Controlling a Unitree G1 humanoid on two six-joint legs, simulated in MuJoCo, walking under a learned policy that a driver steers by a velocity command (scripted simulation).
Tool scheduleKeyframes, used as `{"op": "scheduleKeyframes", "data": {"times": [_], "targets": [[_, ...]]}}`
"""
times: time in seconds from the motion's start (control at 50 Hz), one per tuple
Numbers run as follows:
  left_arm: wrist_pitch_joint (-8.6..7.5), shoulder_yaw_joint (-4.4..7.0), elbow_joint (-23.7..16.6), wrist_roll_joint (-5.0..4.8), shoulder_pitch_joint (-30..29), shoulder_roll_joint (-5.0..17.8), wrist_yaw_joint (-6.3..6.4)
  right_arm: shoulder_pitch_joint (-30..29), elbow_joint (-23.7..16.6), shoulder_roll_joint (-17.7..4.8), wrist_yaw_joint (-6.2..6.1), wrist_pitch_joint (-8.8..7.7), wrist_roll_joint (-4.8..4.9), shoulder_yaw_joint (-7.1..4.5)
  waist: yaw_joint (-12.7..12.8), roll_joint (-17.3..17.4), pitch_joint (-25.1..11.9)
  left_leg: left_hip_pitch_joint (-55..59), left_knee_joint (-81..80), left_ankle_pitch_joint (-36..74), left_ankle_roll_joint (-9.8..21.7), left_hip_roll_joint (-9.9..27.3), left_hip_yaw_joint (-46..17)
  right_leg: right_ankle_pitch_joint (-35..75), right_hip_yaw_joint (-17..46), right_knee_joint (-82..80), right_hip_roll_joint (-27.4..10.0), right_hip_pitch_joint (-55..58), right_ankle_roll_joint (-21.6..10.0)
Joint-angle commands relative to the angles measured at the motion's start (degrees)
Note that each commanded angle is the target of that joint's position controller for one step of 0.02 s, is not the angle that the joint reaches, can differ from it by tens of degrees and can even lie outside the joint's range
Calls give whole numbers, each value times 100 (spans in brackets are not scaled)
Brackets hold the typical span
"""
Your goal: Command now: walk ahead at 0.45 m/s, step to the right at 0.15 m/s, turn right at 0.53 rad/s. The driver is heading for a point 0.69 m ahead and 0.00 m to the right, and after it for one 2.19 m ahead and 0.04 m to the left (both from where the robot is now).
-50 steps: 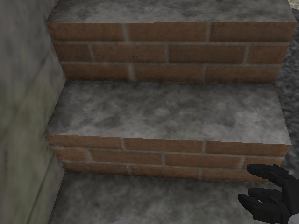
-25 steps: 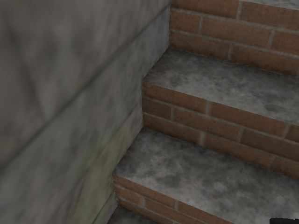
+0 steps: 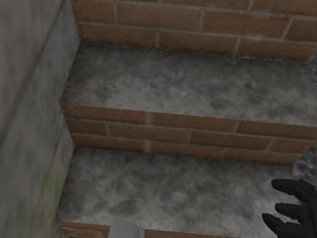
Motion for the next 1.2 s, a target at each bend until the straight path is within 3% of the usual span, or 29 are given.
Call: {"op": "scheduleKeyframes", "data": {"times": [0.02,0.06,0.08,0.1,0.12,0.14,0.16,0.22,0.26,0.32,0.42,0.48,0.54,0.58,0.62,0.66,0.68,0.7,0.76,0.86,0.94,0.98,1.0,1.02,1.04,1.08,1.12,1.16,1.2], "targets": [[141,459,133,-229,572,1152,256,-1932,-1369,122,159,-176,9,216,379,97,-488,-2220,117,219,132,277,224,2020,1122,-568,-1847,1804,-1057],[316,381,-66,-302,-459,896,124,-1419,-1663,-28,214,-45,163,329,-307,260,-446,1317,-3881,1623,-17,287,983,2525,369,-1502,-896,-857,-710],[455,453,295,-594,-26,861,8,-916,-1327,-96,108,136,312,264,-294,-65,-808,3891,-5582,774,-133,-383,1629,3837,358,-1840,-646,-2195,-850],[417,526,418,-756,116,901,-69,32,-1049,-35,-66,337,381,101,-655,-477,-1269,5080,-6214,1592,-331,-521,1231,6867,406,-921,-541,-1802,-624],[128,636,274,-613,-868,1076,-78,1766,-408,-413,-54,271,369,-176,-1658,-899,-2399,6107,-5756,1431,-23,-590,290,9702,419,770,-840,-1772,-404],[53,681,-227,-802,-2283,960,-260,2968,-176,-1538,-190,295,121,-439,-2518,1366,-2658,5895,-8440,941,436,869,-2917,7425,-134,3441,-122,-2237,117],[152,590,124,-578,-1380,383,-359,2306,-107,-1516,-218,295,91,-358,-1678,2473,-2947,5414,-9993,1990,914,1977,-4916,1444,203,5810,162,-2318,399],[730,433,750,97,-580,53,-341,183,548,-679,79,173,497,-195,-130,1740,-1291,3475,-9497,-414,782,1949,-3663,1575,146,9433,140,-3618,563],[892,195,824,322,-729,-416,-370,382,1078,-174,130,50,569,-66,-36,780,-532,2914,-9126,367,400,1838,-2363,1788,109,9621,159,-4032,499],[1009,-12,846,157,-810,-959,-363,1011,1654,-247,270,-264,547,-96,-92,633,-47,3256,-9304,1597,248,1723,-1280,1143,-48,9617,199,-4603,349],[1064,-72,459,39,-1371,-918,-258,1509,1724,-472,304,-513,577,-103,-205,822,406,3725,-10245,2745,328,2027,-336,601,-238,8778,-42,-5173,420],[1194,-108,269,-40,-1165,-759,-257,877,1366,-747,102,-490,582,-156,226,1443,81,3195,-10962,2195,173,1778,562,667,-885,6315,-611,-3325,362],[1166,-176,17,-220,-1829,-672,-310,812,1095,-871,96,-468,543,-136,-88,2288,44,3700,-11721,3347,525,1357,900,725,-1691,3305,-978,-1606,204],[914,-91,189,-189,-1549,-517,-265,1655,1166,-550,217,-368,481,-81,-489,1340,-344,5299,-10633,4149,639,1117,678,598,-1997,1602,-547,-1604,52],[679,-161,376,-237,-1069,-967,-294,2328,1463,-894,350,-229,485,-211,-310,1266,-736,5749,-8833,7820,676,1053,729,837,-2443,-449,-76,-139,-38],[469,-128,581,31,-314,-557,-440,2020,1065,-374,391,-377,693,-117,-336,556,-1033,2950,-6107,3974,217,430,683,3619,-1047,328,-1278,2213,293],[518,90,597,-4,254,372,-276,2090,965,192,460,-410,919,25,-79,-1217,-2142,1753,-5035,2816,-215,-70,791,4848,-26,372,-2631,3495,-431],[535,106,513,66,82,331,-256,2100,1254,282,383,-389,882,31,-2,-744,-1964,2175,-3099,3001,-321,41,252,4057,-85,178,-2705,2078,-914],[417,83,538,240,-399,258,-166,965,803,206,295,-465,726,-76,-422,-1140,-266,687,-334,2964,-179,-219,-153,2982,-783,-148,-2646,382,-760],[47,126,1066,275,298,-51,58,-646,90,355,246,-282,576,-35,-61,-895,1,-2643,2468,1197,680,-456,-977,242,-416,-741,-3395,1707,-731],[-144,154,887,18,-1041,336,-53,-672,-465,229,130,-43,559,1,-1014,-295,505,-883,-385,1782,495,-207,29,1380,-1986,-2046,-2801,-450,-326],[73,131,794,-491,-1332,484,51,-543,-587,291,163,84,577,177,-1187,-181,413,1606,-4556,1636,658,-107,1074,4277,-2877,-2777,-2182,-1413,-408],[110,144,830,-763,-567,612,191,250,-30,282,193,180,630,108,-1128,-76,-647,3026,-4815,2403,613,-724,1383,7881,-2733,-1977,-2083,-844,-770],[10,359,876,-776,-871,1389,148,2386,582,219,231,121,621,32,-1944,-1044,-1933,4183,-4911,2422,361,-964,1259,11366,-2732,-586,-2457,220,-763],[-7,322,814,-920,71,1046,24,2323,959,-183,292,55,485,-64,-1427,-257,-2713,4978,-6334,2379,513,-1288,318,10458,-2172,1207,-2044,248,-551],[-57,206,799,-252,361,375,-521,2109,1327,-1448,214,383,284,-491,-994,2640,-3854,5757,-9610,-534,1035,-280,-3845,1709,-1348,5662,-366,-1223,102],[134,22,206,207,-683,-427,-472,883,1369,-981,73,386,201,-340,-514,1404,-2654,4032,-9766,-347,799,-118,-3541,1386,-744,8759,45,-2294,318],[413,-247,-91,286,-908,-1118,-322,243,1744,-364,-120,280,239,-165,57,532,-818,2706,-9110,559,779,-382,-2426,1565,-946,8213,-91,-3139,264],[572,-351,22,232,-608,-1225,-270,202,1836,-182,-92,150,291,-74,143,352,-307,2366,-9183,1184,720,-301,-2664,1898,-975,8491,-96,-3398,350]]}}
